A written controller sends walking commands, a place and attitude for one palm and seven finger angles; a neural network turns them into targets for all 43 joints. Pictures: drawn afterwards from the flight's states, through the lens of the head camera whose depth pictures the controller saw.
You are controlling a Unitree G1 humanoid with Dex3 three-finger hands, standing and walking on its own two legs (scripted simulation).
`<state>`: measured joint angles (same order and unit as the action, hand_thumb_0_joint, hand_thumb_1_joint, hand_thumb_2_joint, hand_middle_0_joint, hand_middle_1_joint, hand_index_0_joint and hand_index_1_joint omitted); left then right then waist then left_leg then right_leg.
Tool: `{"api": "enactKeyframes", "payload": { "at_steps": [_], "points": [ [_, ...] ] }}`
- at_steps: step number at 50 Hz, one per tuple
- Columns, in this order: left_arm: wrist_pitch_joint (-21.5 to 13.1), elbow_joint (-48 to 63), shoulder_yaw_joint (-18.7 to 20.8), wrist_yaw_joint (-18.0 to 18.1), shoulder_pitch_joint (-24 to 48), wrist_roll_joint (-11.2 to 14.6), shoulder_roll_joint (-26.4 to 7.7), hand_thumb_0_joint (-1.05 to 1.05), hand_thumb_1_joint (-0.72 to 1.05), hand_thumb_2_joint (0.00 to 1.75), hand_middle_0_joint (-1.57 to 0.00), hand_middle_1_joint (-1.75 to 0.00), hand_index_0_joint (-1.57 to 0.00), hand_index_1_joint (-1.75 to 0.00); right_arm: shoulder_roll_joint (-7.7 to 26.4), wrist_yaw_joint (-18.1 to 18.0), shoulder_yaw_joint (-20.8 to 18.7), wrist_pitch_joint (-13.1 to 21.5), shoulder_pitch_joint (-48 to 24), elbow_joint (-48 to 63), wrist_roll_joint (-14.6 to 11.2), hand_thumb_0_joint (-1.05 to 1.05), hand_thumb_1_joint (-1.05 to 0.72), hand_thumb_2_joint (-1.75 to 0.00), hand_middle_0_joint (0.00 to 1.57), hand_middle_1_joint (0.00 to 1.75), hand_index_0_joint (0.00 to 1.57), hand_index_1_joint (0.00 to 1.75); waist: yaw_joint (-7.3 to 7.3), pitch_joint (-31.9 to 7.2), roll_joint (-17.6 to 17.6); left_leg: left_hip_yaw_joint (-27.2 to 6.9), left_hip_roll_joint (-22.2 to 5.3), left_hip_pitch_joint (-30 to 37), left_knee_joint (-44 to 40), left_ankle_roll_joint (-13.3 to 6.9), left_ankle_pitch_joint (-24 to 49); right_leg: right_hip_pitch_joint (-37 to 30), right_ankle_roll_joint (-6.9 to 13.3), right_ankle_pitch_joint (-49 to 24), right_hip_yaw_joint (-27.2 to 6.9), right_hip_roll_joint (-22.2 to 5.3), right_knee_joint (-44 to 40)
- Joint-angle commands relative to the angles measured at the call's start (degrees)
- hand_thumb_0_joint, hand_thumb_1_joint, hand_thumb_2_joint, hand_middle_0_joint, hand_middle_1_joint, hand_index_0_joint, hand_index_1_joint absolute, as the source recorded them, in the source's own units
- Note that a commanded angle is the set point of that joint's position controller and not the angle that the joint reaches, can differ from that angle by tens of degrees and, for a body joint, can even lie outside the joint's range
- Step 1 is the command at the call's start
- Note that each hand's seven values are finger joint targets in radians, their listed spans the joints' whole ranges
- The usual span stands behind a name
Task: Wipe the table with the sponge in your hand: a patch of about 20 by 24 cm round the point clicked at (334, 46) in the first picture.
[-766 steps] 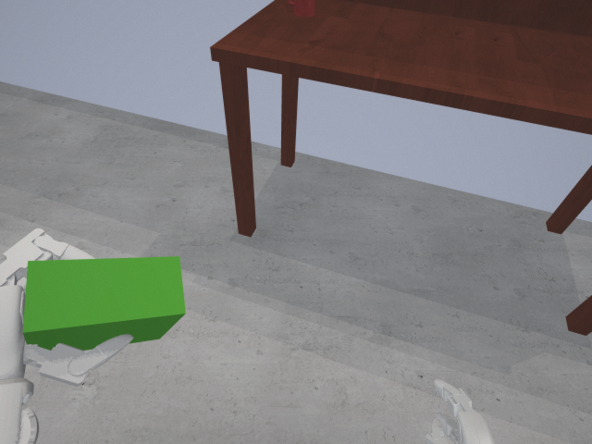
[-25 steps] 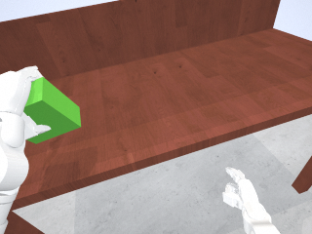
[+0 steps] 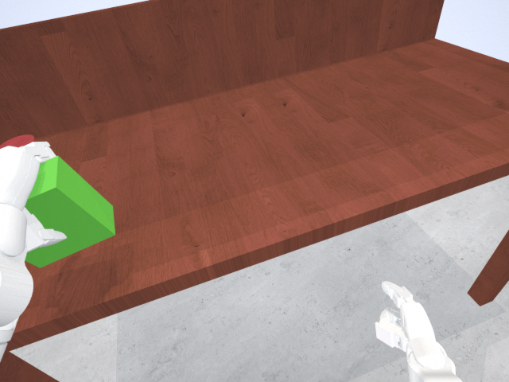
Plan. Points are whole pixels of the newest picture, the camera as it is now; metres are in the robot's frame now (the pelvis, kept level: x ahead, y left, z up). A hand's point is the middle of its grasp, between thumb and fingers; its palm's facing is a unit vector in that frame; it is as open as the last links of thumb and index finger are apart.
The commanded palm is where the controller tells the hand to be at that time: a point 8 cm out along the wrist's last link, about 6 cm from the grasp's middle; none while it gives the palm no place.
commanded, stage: move the sponge above the wiping area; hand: left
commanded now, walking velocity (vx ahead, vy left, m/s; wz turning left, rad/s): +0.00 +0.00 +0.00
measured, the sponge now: (59, 222) +0.25 +0.33 +0.18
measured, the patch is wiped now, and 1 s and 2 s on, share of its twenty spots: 0.00 0.05 0.10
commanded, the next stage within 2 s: none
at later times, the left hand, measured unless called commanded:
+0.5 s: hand (55, 213) +0.25 +0.33 +0.19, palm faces +0.22 -0.15 -0.96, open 10.2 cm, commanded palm +0.20 +0.32 +0.28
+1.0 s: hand (57, 236) +0.24 +0.34 +0.16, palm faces +0.05 -0.10 -0.99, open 10.2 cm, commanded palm +0.21 +0.34 +0.26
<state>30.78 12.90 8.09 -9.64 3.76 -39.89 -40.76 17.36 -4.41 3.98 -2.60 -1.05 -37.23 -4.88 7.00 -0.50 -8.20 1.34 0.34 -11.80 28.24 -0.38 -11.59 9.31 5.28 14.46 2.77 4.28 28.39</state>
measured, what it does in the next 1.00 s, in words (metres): stands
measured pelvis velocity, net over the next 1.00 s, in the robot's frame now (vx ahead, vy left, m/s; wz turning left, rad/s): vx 0.01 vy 0.02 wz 0.03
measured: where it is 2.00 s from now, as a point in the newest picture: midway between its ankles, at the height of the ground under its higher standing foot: outside the picture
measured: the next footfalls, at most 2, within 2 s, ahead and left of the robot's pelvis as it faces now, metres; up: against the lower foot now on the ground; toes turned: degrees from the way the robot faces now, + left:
none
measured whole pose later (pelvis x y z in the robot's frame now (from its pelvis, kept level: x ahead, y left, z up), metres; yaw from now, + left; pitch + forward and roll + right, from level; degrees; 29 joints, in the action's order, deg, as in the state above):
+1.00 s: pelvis +0.01 +0.02 +0.00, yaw +2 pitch -4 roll +0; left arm 29.4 10.1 -1.1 -11.2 3.2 -46.1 -36.7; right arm 16.3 -4.7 5.4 -1.6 -0.7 -37.1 -4.0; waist 8.5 0.8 -6.2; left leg 0.4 2.5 -11.4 25.4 -2.2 -10.2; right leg 8.6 3.8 13.8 3.5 2.3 26.1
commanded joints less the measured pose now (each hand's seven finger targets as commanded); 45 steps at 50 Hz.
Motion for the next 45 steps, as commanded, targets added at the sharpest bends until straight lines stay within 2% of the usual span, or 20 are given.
{"api": "enactKeyframes", "payload": {
  "at_steps": [1, 3, 4, 7, 9, 12, 14, 17, 19, 22, 24, 25, 28, 29, 32, 34, 35, 40, 42, 45],
  "points": [
    [-3.6, 11.1, 3.0, 1.3, 16.6, -2.9, -12.8, 0.00, 0.10, 1.30, -1.20, -1.60, -1.20, -1.60, 2.9, -0.9, -1.4, 5.4, -16.0, 11.5, 0.4, 0.00, -0.90, -0.90, 0.20, 0.30, 0.20, 0.30, -0.26, -9.5, 6.1, -4.1, 0.9, 3.2, -0.7, -1.0, 5.9, 1.0, -2.3, -0.5, -12.9, -8.1, -8.4],
    [-5.0, 15.5, 6.1, 2.2, 19.7, -5.0, -17.8, 0.00, 0.10, 1.30, -1.20, -1.60, -1.20, -1.60, 3.1, -1.3, -1.6, 5.9, -16.1, 11.6, 1.2, 0.00, -0.90, -0.90, 0.20, 0.30, 0.20, 0.30, 0.78, -12.4, 4.1, -4.7, 1.5, 4.8, -1.6, -1.4, 7.4, -0.4, -1.8, -1.6, -12.5, -7.4, -7.4],
    [-5.3, 20.2, 7.4, 3.1, 23.5, -6.2, -20.3, 0.00, 0.10, 1.30, -1.20, -1.60, -1.20, -1.60, 2.1, -1.5, -0.7, 6.9, -19.5, 12.6, 1.1, 0.00, -0.90, -0.90, 0.20, 0.30, 0.20, 0.30, 1.70, -14.2, 0.6, -5.2, 1.8, 6.4, -1.7, -1.3, 7.8, -0.8, -0.5, -0.9, -14.6, -6.7, -7.2],
    [-5.9, 15.6, 7.6, 5.3, 25.3, -8.5, -20.0, 0.00, 0.10, 1.30, -1.20, -1.60, -1.20, -1.60, 2.7, -1.5, -1.3, 6.7, -15.1, 10.0, 2.6, 0.00, -0.90, -0.90, 0.20, 0.30, 0.20, 0.30, 1.86, -13.8, -0.7, -5.5, 1.7, 6.7, -4.0, -1.0, 9.9, -1.2, -0.3, -3.6, -10.2, -5.7, -6.6],
    [-5.5, 15.4, 11.2, 6.8, 27.0, -8.6, -22.8, 0.00, 0.10, 1.30, -1.20, -1.60, -1.20, -1.60, 2.0, -1.1, -0.9, 7.2, -17.6, 10.0, 1.7, 0.00, -0.90, -0.90, 0.20, 0.30, 0.20, 0.30, 3.04, -13.8, -1.4, -6.4, 1.5, 7.0, -4.7, -0.6, 9.6, -1.8, 1.1, -2.6, -13.3, -5.0, -6.9],
    [-4.4, 9.3, 7.2, 7.0, 23.9, -5.7, -15.5, 0.00, 0.10, 1.30, -1.20, -1.60, -1.20, -1.60, 2.2, -0.5, -1.2, 5.9, -15.0, 8.6, 1.9, 0.00, -0.90, -0.90, 0.20, 0.30, 0.20, 0.30, 2.46, -11.2, 2.0, -5.7, 0.5, 5.6, -6.3, -0.2, 8.6, -1.5, -0.4, -3.8, -8.0, -5.4, -7.7],
    [-3.1, 7.5, 5.9, 5.8, 21.0, -4.4, -12.3, 0.00, 0.10, 1.30, -1.20, -1.60, -1.20, -1.60, 1.3, -0.3, -0.7, 6.0, -17.5, 9.6, 0.8, 0.00, -0.90, -0.90, 0.20, 0.30, 0.20, 0.30, 2.55, -9.2, 3.7, -5.8, 0.3, 5.3, -6.4, 0.0, 7.7, -0.5, 0.1, -3.4, -10.0, -5.1, -8.1],
    [-1.9, 6.8, 0.1, 3.0, 16.0, -3.1, -6.0, 0.00, 0.10, 1.30, -1.20, -1.60, -1.20, -1.60, 2.3, 0.2, -0.9, 4.3, -15.1, 10.0, 0.6, 0.00, -0.90, -0.90, 0.20, 0.30, 0.20, 0.30, 1.23, -8.1, 5.6, -5.1, -0.2, 4.5, -7.0, -0.1, 6.9, 0.1, -1.4, -5.4, -5.0, -5.4, -8.1],
    [-1.2, 7.7, -2.8, 2.2, 15.9, -3.2, -2.6, 0.00, 0.10, 1.30, -1.20, -1.60, -1.20, -1.60, 1.0, 0.5, 0.0, 4.8, -17.2, 11.6, -0.4, 0.00, -0.90, -0.90, 0.20, 0.30, 0.20, 0.30, 0.73, -7.1, 5.4, -5.6, -0.4, 4.6, -7.4, 0.0, 3.7, 2.3, -1.0, -2.6, -6.1, -5.0, -8.1],
    [-1.6, 12.4, -4.5, 1.8, 17.2, -4.3, -2.8, 0.00, 0.10, 1.30, -1.20, -1.60, -1.20, -1.60, 2.1, 0.4, -0.6, 4.3, -15.5, 11.8, 0.2, 0.00, -0.90, -0.90, 0.20, 0.30, 0.20, 0.30, 0.45, -10.2, 4.3, -6.4, -0.5, 5.6, -8.5, -0.3, 2.5, 0.8, -1.5, -3.6, -3.6, -4.8, -6.9],
    [-1.8, 17.6, -1.2, 3.2, 22.5, -6.6, -8.0, 0.00, 0.10, 1.30, -1.20, -1.60, -1.20, -1.60, 1.3, 0.0, 0.1, 5.2, -18.0, 12.8, 0.2, 0.00, -0.90, -0.90, 0.20, 0.30, 0.20, 0.30, 1.19, -12.9, 2.9, -7.1, -0.3, 6.4, -8.5, -0.5, 1.7, 0.0, -0.5, -1.8, -6.7, -4.0, -5.7],
    [-2.0, 19.5, -0.6, 3.9, 24.5, -7.6, -9.3, 0.00, 0.10, 1.30, -1.20, -1.60, -1.20, -1.60, 2.1, -0.3, -0.5, 5.3, -16.5, 12.5, 1.2, 0.00, -0.90, -0.90, 0.20, 0.30, 0.20, 0.30, 1.70, -16.0, 1.9, -7.0, -0.1, 7.1, -8.2, -0.7, 4.1, -2.1, -0.5, -3.4, -5.5, -4.2, -4.9],
    [-2.9, 19.9, 2.4, 6.0, 29.3, -11.0, -14.4, 0.00, 0.10, 1.30, -1.20, -1.60, -1.20, -1.60, 2.2, -0.4, -0.5, 5.1, -15.5, 11.1, 2.0, 0.00, -0.90, -0.90, 0.20, 0.30, 0.20, 0.30, 1.99, -16.9, -0.8, -8.6, -0.1, 8.6, -9.0, -0.4, 7.7, -2.7, 0.0, -4.3, -6.2, -3.1, -4.6],
    [-2.5, 21.0, 5.7, 6.9, 30.7, -11.4, -17.7, 0.00, 0.10, 1.30, -1.20, -1.60, -1.20, -1.60, 1.9, -0.6, 0.0, 5.7, -17.3, 11.7, 1.9, 0.00, -0.90, -0.90, 0.20, 0.30, 0.20, 0.30, 2.94, -17.1, -2.4, -9.1, 0.0, 7.6, -9.3, -0.5, 5.9, -4.3, 1.1, -3.3, -9.3, -2.4, -4.2],
    [-2.4, 13.4, 3.2, 7.7, 27.5, -10.7, -13.2, 0.00, 0.10, 1.30, -1.20, -1.60, -1.20, -1.60, 2.2, 0.1, -0.4, 5.0, -14.8, 9.1, 2.2, 0.00, -0.90, -0.90, 0.20, 0.30, 0.20, 0.30, 2.40, -14.1, -0.2, -8.1, 0.0, 7.8, -9.2, 0.2, 10.7, -3.3, 0.8, -5.5, -6.0, -2.9, -6.0],
    [-1.1, 12.5, 6.1, 7.4, 22.2, -9.0, -14.1, 0.00, 0.10, 1.30, -1.20, -1.60, -1.20, -1.60, 1.7, 0.5, -0.3, 5.1, -16.8, 9.7, 1.4, 0.00, -0.90, -0.90, 0.20, 0.30, 0.20, 0.30, 3.47, -13.0, 0.8, -7.8, 0.1, 7.4, -8.4, 0.1, 11.8, -3.8, 1.4, -6.5, -8.5, -2.9, -6.5],
    [-0.4, 11.1, 3.1, 6.5, 20.0, -7.4, -9.9, 0.00, 0.10, 1.30, -1.20, -1.60, -1.20, -1.60, 1.9, 0.7, -0.3, 4.4, -16.0, 9.6, 1.4, 0.00, -0.90, -0.90, 0.20, 0.30, 0.20, 0.30, 2.80, -12.0, 2.3, -6.5, 0.1, 6.5, -8.2, 0.1, 12.4, -4.0, 0.5, -8.2, -5.7, -3.7, -6.9],
    [1.3, 6.7, -0.4, 2.0, 9.3, -4.3, -4.7, 0.00, 0.10, 1.30, -1.20, -1.60, -1.20, -1.60, 2.7, 0.9, -0.6, 3.1, -14.9, 10.9, 0.3, 0.00, -0.90, -0.90, 0.20, 0.30, 0.20, 0.30, 1.27, -7.9, 7.2, -5.1, -0.4, 4.1, -7.2, -0.3, 9.2, -1.2, -0.9, -8.4, -4.4, -4.5, -8.1],
    [0.7, 6.8, -1.4, 1.1, 11.6, -4.8, -5.5, 0.00, 0.10, 1.30, -1.20, -1.60, -1.20, -1.60, 3.2, 0.7, -0.7, 2.8, -14.1, 11.2, 0.1, 0.00, -0.90, -0.90, 0.20, 0.30, 0.20, 0.30, 0.28, -7.7, 6.9, -5.1, -0.2, 3.8, -7.0, -0.6, 7.2, -0.3, -1.3, -6.8, -4.2, -4.6, -8.2],
    [-0.5, 8.8, 1.0, 1.4, 16.8, -7.1, -11.2, 0.00, 0.10, 1.30, -1.20, -1.60, -1.20, -1.60, 3.4, -0.3, -0.5, 4.0, -14.9, 11.6, 0.5, 0.00, -0.90, -0.90, 0.20, 0.30, 0.20, 0.30, 0.44, -11.4, 5.3, -5.3, 0.5, 4.2, -5.9, -1.2, 6.1, -1.3, -0.8, -4.0, -6.2, -4.8, -7.6]
  ]
}}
